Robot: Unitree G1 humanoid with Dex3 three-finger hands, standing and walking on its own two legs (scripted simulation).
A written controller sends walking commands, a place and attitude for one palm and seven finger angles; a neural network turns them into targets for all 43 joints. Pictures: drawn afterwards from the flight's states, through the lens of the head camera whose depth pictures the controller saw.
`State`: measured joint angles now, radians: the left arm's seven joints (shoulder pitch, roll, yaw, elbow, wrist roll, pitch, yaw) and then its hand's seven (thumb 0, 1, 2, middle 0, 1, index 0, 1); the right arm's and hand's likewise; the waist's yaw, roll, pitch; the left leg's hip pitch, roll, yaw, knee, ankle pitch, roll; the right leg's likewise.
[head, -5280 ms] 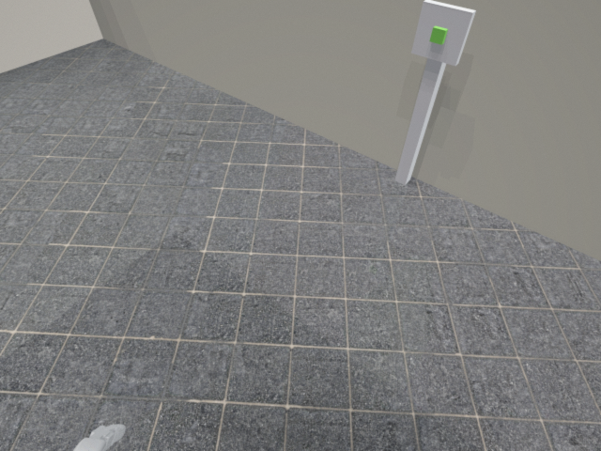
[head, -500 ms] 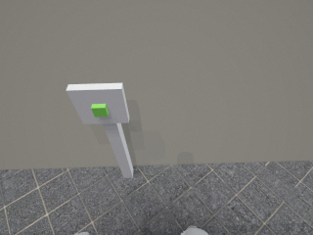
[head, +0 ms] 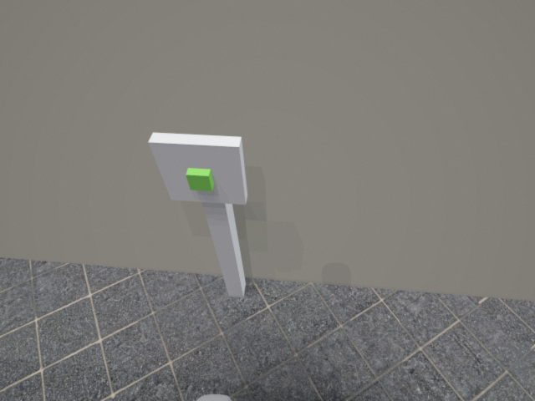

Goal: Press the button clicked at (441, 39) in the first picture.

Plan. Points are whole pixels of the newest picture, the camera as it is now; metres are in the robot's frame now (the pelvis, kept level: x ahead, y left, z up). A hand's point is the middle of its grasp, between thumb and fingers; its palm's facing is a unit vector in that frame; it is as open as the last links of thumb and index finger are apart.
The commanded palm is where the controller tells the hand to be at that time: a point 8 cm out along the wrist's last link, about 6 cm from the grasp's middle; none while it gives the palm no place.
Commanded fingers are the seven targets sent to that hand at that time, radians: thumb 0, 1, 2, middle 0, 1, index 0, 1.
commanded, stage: come to a stop and stand still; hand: left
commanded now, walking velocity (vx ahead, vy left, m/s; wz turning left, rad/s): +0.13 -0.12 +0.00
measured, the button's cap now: (200, 178) +0.53 +0.20 -0.03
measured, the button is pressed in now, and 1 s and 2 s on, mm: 0 0 0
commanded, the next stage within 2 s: look again from close up in 0.96 s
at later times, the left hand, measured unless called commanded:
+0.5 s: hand out of the picture +0.00 +0.19 -0.17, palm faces -0.03 -0.98 -0.18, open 7.4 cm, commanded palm none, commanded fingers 0.00 0.90 0.90 -0.20 -0.30 -0.20 -0.30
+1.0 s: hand out of the picture -0.01 +0.15 -0.17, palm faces +0.05 -0.98 -0.20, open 7.2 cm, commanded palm none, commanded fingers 0.00 0.90 0.90 -0.20 -0.30 -0.20 -0.30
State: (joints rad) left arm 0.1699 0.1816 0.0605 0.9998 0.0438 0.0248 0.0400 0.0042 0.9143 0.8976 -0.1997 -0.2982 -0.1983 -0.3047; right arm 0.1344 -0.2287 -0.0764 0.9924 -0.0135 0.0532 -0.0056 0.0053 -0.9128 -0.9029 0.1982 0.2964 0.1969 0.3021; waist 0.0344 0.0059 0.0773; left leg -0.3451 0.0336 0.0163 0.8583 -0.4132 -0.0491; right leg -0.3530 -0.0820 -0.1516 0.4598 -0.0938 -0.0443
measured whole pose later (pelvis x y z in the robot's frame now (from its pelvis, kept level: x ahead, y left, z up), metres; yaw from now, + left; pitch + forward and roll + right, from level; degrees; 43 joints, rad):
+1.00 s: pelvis -0.01 -0.03 +0.01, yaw +0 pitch -2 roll +0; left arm 0.25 0.15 0.02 1.14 0.01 0.00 0.04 0.00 0.94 0.90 -0.20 -0.30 -0.20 -0.30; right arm 0.24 -0.15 -0.02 1.16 -0.01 0.00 -0.04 0.02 -0.93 -0.90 0.20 0.30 0.20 0.30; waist 0.00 0.00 0.05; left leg -0.16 0.08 0.08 0.42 -0.22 -0.04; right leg -0.11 0.02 -0.11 0.39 -0.26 -0.05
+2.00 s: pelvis +0.03 -0.01 -0.01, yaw +0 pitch +1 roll +0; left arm 0.34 0.13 0.01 1.11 0.03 -0.03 0.03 0.01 0.91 0.90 -0.20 -0.30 -0.19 -0.30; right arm 0.32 -0.14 0.00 1.11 -0.01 -0.02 -0.03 0.01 -0.91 -0.90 0.20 0.30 0.20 0.30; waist 0.00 0.01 0.02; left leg -0.23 0.03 0.07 0.61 -0.39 0.01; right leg -0.19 -0.02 -0.09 0.59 -0.41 -0.02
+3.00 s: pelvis +0.01 -0.02 +0.01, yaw +0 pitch -1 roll +1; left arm 0.34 0.14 0.00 1.12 0.02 0.00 0.03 0.01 0.92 0.90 -0.20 -0.30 -0.19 -0.30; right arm 0.32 -0.11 0.02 1.11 -0.01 0.00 -0.02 0.01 -0.91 -0.90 0.20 0.30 0.20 0.30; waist 0.02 0.00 0.03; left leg -0.17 0.00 0.07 0.42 -0.24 0.02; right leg -0.25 -0.02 -0.08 0.44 -0.18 -0.02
